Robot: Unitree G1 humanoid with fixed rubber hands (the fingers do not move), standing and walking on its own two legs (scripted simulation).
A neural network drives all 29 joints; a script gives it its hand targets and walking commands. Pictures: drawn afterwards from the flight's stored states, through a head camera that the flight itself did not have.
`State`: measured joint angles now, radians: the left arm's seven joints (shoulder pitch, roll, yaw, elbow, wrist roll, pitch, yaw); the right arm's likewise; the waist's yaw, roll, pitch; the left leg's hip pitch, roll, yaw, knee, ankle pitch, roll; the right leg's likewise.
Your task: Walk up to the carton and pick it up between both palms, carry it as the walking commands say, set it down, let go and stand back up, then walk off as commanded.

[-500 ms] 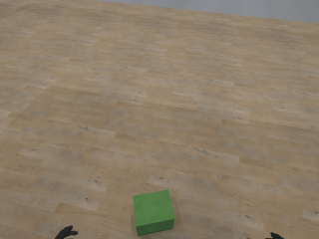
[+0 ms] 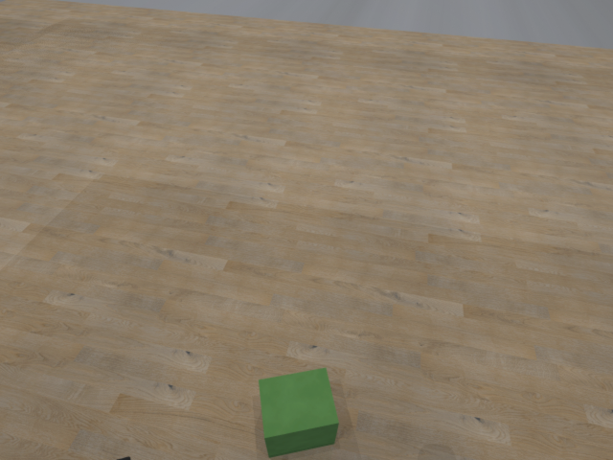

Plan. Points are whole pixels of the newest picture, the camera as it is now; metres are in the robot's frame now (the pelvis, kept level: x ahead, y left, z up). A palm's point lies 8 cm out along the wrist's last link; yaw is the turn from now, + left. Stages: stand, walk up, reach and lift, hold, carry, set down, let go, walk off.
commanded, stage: stand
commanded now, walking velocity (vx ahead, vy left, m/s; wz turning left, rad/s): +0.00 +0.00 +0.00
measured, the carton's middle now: (297, 412) +0.43 +0.05 -0.68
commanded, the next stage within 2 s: walk off in 0.84 s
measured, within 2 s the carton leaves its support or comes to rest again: neither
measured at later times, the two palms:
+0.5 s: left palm out of the picture +0.08 +0.30 -0.11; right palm out of the picture +0.08 -0.31 -0.10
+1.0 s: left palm out of the picture +0.08 +0.30 -0.11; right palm out of the picture +0.08 -0.32 -0.10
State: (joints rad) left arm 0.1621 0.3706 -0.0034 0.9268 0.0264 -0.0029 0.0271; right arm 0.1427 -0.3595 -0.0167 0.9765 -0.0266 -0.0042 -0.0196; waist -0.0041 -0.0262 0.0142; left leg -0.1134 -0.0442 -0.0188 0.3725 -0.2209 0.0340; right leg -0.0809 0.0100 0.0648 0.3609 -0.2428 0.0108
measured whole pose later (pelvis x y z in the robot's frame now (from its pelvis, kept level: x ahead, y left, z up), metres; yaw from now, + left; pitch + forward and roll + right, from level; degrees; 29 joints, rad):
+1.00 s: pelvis -0.01 -0.01 +0.00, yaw +0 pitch -2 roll +0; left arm 0.13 0.39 0.00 1.02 0.02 -0.01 0.02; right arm 0.11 -0.38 0.00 1.05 -0.01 -0.01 -0.01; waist 0.00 -0.01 0.03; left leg -0.11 -0.03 -0.03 0.33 -0.18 0.02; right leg -0.07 0.02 0.06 0.31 -0.20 0.00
